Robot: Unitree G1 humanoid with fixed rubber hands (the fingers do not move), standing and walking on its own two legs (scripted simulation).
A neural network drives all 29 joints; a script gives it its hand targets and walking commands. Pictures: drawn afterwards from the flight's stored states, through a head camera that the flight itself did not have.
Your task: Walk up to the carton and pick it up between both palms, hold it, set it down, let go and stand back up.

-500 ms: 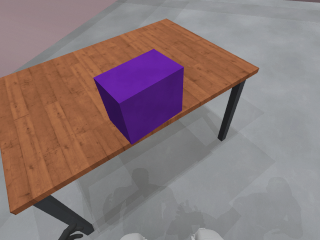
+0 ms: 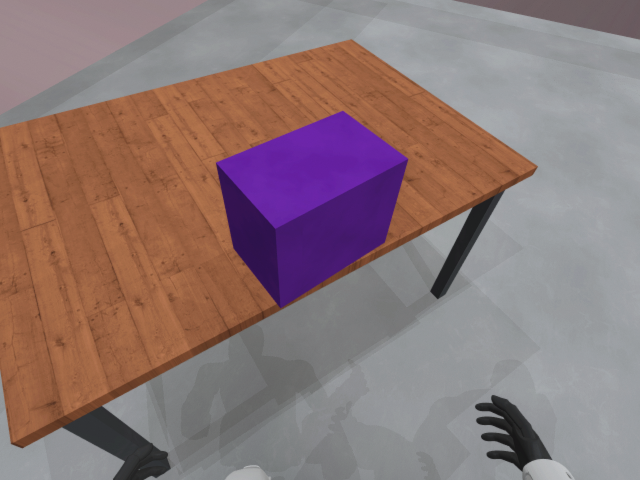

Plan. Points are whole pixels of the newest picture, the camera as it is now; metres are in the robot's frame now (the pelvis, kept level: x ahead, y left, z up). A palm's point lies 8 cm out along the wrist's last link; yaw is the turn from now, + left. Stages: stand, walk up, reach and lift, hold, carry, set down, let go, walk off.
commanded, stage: walk up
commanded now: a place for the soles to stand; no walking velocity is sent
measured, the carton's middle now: (312, 208) +0.54 +0.02 -0.02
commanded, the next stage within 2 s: none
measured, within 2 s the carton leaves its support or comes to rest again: neither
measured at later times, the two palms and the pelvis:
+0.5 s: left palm out of the picture +0.13 +0.25 -0.07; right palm out of the picture +0.11 -0.27 -0.08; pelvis +0.00 -0.01 +0.01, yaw +0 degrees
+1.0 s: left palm out of the picture +0.02 +0.13 -0.12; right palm (585, 377) +0.26 -0.37 -0.07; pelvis +0.06 -0.15 +0.00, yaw +14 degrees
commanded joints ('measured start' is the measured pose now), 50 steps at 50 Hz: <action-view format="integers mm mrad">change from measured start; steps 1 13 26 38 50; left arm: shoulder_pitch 25 -7 -17 221 54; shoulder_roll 146 134 118 296 172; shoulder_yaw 52 58 97 132 68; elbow -79 -83 -180 -62 -25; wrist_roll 3 -3 108 67 76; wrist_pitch -25 -24 50 25 29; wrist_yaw -2 -17 -74 -45 -21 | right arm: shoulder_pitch -22 6 321 136 223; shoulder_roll -153 -159 -295 -24 -67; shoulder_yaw -33 -39 -128 -62 -92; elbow -73 -55 47 -89 -75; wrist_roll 2 -3 -89 -58 -23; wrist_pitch -33 -34 -58 -41 -70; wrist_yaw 5 7 -110 -92 -76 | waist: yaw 0 -13 -12 183 12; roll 112 13 90 -242 -72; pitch -179 -72 26 -30 82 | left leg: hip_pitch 153 132 242 -533 56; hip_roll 93 70 361 -136 -34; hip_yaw -147 -124 -680 -99 24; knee -212 -261 -552 453 -15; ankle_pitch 171 -14 -646 -463 -19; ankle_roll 77 57 233 2 56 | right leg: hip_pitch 19 -66 -419 163 -78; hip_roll -71 -76 -51 -351 -246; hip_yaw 111 126 58 579 35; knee -167 -268 338 -465 -194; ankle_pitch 197 48 -130 -507 367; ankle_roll -64 -68 -62 -134 -150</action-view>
